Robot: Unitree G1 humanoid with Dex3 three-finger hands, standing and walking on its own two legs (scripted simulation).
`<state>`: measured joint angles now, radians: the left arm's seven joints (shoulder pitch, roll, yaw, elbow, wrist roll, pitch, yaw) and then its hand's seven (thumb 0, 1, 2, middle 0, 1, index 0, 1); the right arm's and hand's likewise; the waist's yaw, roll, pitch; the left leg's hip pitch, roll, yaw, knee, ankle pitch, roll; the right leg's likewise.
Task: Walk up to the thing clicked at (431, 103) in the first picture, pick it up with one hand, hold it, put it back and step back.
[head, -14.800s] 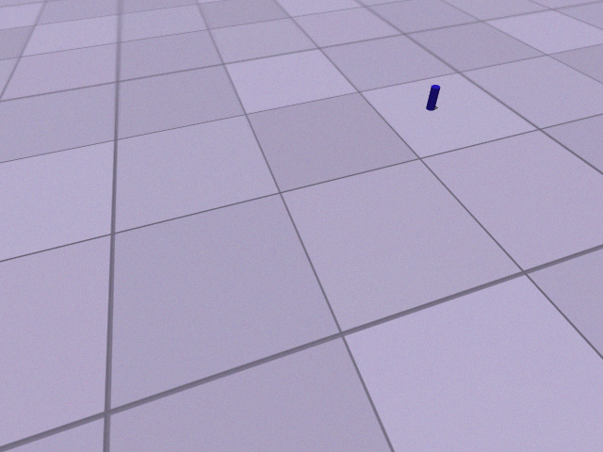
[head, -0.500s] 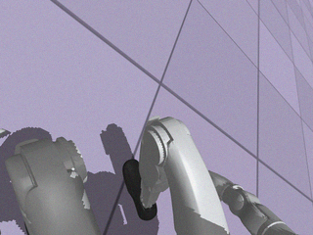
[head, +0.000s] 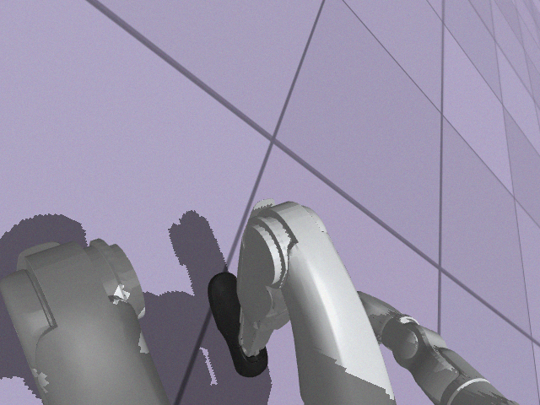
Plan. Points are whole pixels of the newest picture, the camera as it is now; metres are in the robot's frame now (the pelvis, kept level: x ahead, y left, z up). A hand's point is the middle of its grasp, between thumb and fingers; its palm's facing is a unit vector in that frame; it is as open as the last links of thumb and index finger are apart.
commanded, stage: settle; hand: left
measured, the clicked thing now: out of the picture +0.42 +0.32 -0.20
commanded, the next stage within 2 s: lift in 1.98 s
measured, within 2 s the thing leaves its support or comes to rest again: leaves its support in 0.34 s
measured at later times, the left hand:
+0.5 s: hand out of the picture +0.41 +0.32 -0.15, palm faces +0.43 -0.90 +0.02, open 7.3 cm
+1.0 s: hand out of the picture +0.39 +0.33 -0.03, palm faces +0.41 -0.91 -0.03, open 7.3 cm
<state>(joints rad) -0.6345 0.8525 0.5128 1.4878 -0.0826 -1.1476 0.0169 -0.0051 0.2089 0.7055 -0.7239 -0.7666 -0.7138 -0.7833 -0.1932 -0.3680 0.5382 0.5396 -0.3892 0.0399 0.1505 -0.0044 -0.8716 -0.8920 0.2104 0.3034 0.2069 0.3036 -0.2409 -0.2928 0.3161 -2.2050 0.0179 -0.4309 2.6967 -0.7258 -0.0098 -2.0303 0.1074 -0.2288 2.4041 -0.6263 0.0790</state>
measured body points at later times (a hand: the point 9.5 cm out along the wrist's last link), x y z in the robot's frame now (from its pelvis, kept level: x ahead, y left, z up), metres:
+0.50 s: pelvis +0.00 +0.00 +0.01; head +0.21 +0.21 +0.34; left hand +0.39 +0.36 -0.14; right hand +0.19 -0.23 -0.02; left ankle +0.08 +0.12 -0.25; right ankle +0.15 -0.14 -0.24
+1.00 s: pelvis +0.01 -0.02 +0.04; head +0.19 +0.14 +0.42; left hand +0.36 +0.37 -0.03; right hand +0.22 -0.24 -0.04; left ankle +0.08 +0.12 -0.25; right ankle +0.15 -0.14 -0.24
